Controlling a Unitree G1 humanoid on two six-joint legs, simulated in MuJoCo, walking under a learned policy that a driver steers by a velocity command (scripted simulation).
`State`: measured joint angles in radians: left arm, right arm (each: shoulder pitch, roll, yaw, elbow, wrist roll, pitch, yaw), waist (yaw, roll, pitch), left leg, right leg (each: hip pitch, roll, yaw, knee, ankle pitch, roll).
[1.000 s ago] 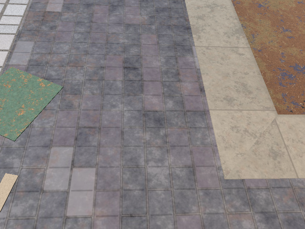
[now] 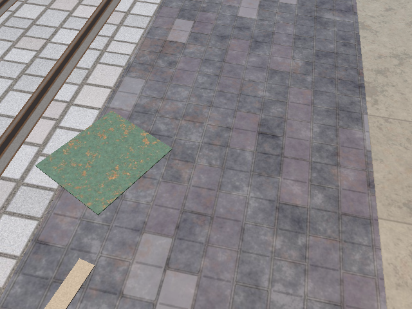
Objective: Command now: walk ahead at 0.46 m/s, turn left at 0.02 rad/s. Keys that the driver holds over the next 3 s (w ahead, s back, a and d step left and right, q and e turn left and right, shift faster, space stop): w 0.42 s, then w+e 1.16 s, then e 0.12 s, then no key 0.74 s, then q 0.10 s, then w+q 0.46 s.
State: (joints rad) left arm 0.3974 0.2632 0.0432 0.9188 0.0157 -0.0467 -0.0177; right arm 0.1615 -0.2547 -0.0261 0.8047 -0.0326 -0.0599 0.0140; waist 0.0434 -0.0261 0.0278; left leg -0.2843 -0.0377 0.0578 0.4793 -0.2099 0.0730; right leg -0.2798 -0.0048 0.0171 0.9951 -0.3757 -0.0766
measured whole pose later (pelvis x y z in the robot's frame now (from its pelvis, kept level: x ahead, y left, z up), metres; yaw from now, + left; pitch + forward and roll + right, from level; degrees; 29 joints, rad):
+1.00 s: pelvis +0.55 +0.00 -0.01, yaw -15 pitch +1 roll -1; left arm 0.41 0.27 0.07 0.93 0.00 -0.05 0.00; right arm 0.02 -0.24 -0.02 0.76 -0.04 -0.08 0.00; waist 0.09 -0.01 0.04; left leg -0.43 0.00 0.02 0.55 -0.13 0.03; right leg -0.17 0.10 0.13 0.84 -0.49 -0.08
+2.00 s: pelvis +0.95 -0.24 -0.01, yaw -46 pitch +0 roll -1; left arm 0.34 0.27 0.05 0.85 0.00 -0.02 0.02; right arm 0.14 -0.24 -0.01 0.77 -0.02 -0.03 -0.01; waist 0.05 0.01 0.07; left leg -0.40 -0.01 0.03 0.54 -0.10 0.05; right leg -0.09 0.17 0.11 0.55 -0.40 -0.10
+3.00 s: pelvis +1.11 -0.30 +0.00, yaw -31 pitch +0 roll -1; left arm 0.19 0.26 0.05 0.91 0.04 -0.07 -0.03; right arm 0.32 -0.25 -0.07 0.89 -0.01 -0.02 0.02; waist -0.01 -0.04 0.04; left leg -0.20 -0.08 0.01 0.45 -0.25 0.09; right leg -0.43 -0.06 -0.01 1.08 -0.33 -0.03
